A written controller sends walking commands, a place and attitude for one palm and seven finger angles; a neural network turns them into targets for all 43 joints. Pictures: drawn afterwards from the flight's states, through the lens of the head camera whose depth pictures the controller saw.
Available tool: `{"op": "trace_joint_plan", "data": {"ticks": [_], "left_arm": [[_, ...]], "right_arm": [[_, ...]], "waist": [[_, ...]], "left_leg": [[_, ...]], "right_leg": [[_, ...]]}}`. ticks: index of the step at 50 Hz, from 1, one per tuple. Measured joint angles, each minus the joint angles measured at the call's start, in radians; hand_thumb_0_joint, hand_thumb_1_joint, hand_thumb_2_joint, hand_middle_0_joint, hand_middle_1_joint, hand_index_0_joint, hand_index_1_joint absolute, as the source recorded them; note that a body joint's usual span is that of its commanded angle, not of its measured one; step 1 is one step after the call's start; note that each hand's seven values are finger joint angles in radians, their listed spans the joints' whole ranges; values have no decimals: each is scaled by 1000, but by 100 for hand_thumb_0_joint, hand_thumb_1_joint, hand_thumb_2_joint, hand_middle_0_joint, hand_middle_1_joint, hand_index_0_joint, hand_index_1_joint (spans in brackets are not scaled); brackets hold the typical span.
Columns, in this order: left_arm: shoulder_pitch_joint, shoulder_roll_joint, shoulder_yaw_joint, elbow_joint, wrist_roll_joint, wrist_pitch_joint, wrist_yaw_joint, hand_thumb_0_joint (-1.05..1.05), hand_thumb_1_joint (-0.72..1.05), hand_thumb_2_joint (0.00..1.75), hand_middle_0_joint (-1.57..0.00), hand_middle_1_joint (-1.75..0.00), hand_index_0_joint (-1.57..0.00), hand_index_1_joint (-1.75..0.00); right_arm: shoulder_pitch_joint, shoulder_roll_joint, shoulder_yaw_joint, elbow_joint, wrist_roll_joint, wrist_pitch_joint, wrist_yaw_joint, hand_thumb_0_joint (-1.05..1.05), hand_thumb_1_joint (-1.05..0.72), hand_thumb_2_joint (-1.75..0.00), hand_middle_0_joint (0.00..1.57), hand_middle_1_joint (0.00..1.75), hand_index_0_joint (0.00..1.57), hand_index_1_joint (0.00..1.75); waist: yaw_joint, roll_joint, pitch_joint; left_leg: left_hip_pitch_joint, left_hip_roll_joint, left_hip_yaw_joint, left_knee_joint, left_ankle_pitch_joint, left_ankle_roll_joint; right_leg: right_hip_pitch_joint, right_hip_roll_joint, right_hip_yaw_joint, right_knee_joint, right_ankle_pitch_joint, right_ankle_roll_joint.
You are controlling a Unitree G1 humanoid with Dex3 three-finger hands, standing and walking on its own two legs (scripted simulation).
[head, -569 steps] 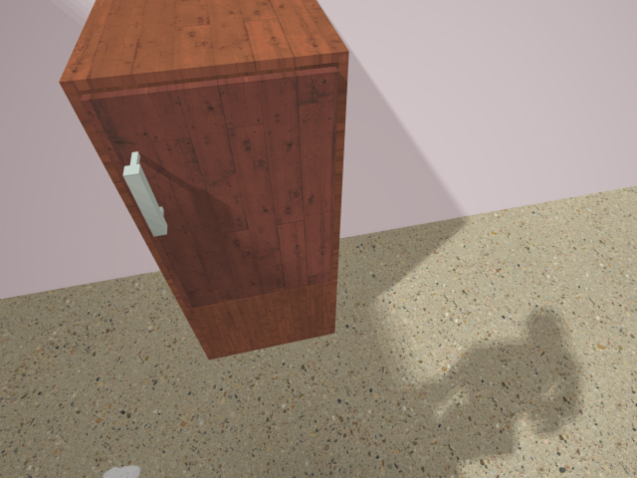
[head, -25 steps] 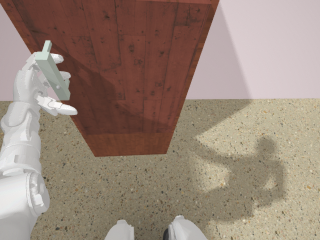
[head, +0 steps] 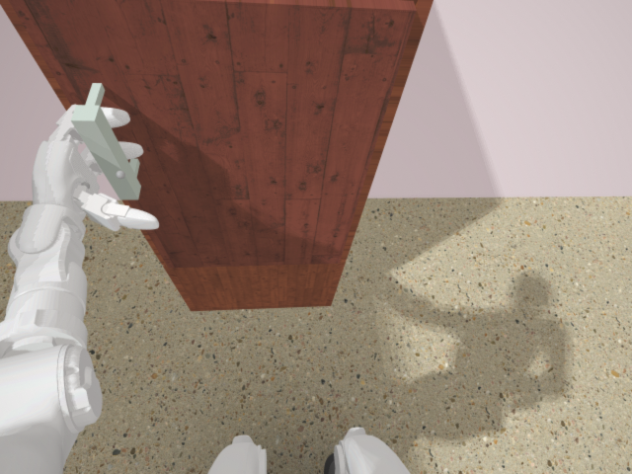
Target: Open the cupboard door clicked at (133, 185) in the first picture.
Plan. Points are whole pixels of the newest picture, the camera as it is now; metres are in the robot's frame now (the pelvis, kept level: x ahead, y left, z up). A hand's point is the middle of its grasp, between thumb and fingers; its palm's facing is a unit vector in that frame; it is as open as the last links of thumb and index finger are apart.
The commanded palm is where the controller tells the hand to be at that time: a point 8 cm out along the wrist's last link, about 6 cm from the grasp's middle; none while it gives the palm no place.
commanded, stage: slide the fingers in behind the handle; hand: left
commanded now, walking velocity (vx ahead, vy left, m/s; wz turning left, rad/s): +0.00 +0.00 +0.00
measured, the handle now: (114, 145) +0.51 +0.24 +0.07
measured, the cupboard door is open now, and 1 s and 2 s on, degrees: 0 0 46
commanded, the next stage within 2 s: close the thumb around the handle in 0.06 s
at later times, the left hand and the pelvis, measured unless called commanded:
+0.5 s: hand (126, 177) +0.46 +0.22 +0.07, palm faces +0.03 -1.00 -0.02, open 10.7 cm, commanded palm +0.44 +0.26 +0.07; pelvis +0.00 +0.00 +0.00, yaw +0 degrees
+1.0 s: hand (127, 176) +0.46 +0.22 +0.07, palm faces +0.02 -1.00 -0.01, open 5.8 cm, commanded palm +0.43 +0.27 +0.07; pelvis +0.00 +0.00 +0.00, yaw +0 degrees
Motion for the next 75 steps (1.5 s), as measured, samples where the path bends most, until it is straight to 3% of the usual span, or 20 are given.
{"op": "trace_joint_plan", "data": {"ticks": [5,11,16,39,55,63,70,72,75], "left_arm": [[5,-12,-14,-2,-8,17,-4,-1,-49,30,-30,-120,-30,-120],[6,-29,-18,-11,0,-4,18,-1,-49,30,-30,-120,-30,-120],[14,-33,-16,-20,5,-4,36,-1,-39,34,-31,-121,-30,-121],[-3,-12,-4,5,3,-2,9,1,71,81,-39,-133,-38,-133],[43,-27,3,-39,-4,5,20,1,72,80,-36,-135,-36,-135],[236,-94,-17,-220,-55,17,21,2,71,75,-36,-135,-37,-135],[499,-195,-105,-497,-103,27,47,2,68,71,-36,-135,-37,-135],[572,-249,-147,-598,-111,44,116,2,67,71,-36,-135,-37,-135],[676,-352,-218,-744,-98,54,272,4,66,71,-35,-135,-38,-135]], "right_arm": [[5,-2,-2,-2,1,1,-1,1,-91,-90,21,30,21,30],[0,2,-3,2,-1,-2,1,1,-91,-90,21,30,21,30],[-1,3,-5,4,-2,-3,4,1,-91,-90,21,30,21,30],[3,-2,-1,6,-1,-1,-1,1,-91,-90,21,30,21,30],[2,3,-5,-6,0,4,2,1,-91,-90,21,30,21,30],[12,10,-13,-36,14,10,12,1,-91,-90,21,30,21,30],[-8,16,-23,-77,24,-14,26,1,-91,-90,21,30,21,30],[-21,21,-30,-82,20,-33,29,1,-91,-90,21,30,21,30],[-58,28,-33,-86,8,-59,41,1,-91,-90,20,30,20,30]], "waist": [[5,3,0],[4,-1,1],[4,2,1],[0,0,3],[1,3,-4],[19,9,-22],[48,14,-31],[68,15,-34],[89,16,-30]], "left_leg": [[3,-3,-2,-6,4,1],[-1,-5,-2,-1,4,1],[0,-4,-1,0,3,0],[-3,-2,-1,-2,5,-2],[14,2,7,-12,3,-1],[80,6,25,-54,6,1],[149,-2,31,-92,12,4],[162,-5,32,-98,14,3],[175,-14,26,-98,16,3]], "right_leg": [[5,-3,-2,-5,2,1],[0,-4,-2,1,0,1],[0,-4,0,3,1,1],[-4,-1,0,3,2,-2],[8,3,9,-7,3,-1],[65,8,27,-43,10,2],[131,2,35,-72,12,5],[143,-1,36,-75,11,6],[157,-10,30,-70,7,8]]}}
